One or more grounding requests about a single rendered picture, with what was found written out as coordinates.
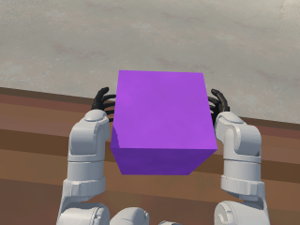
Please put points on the robot right upper arm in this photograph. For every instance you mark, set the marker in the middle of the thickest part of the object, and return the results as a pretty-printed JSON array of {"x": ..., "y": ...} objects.
[{"x": 239, "y": 213}]

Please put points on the robot left hand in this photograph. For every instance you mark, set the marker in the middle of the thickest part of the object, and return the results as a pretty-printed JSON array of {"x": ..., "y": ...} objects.
[{"x": 99, "y": 101}]

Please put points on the robot left forearm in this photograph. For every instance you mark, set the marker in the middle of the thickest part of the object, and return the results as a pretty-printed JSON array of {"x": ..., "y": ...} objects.
[{"x": 86, "y": 152}]

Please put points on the robot left upper arm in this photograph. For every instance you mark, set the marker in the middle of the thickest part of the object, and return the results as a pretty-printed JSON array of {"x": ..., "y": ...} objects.
[{"x": 85, "y": 213}]

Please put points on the robot right forearm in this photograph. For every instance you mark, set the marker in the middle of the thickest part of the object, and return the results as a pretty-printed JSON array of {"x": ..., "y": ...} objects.
[{"x": 242, "y": 146}]

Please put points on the robot left thigh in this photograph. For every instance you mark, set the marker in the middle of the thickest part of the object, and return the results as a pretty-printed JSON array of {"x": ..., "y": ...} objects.
[{"x": 131, "y": 216}]

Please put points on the robot right hand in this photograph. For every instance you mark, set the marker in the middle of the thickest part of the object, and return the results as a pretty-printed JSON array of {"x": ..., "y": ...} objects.
[{"x": 221, "y": 105}]

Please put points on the carton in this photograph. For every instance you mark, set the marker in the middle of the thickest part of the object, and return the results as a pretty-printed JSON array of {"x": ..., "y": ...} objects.
[{"x": 162, "y": 123}]

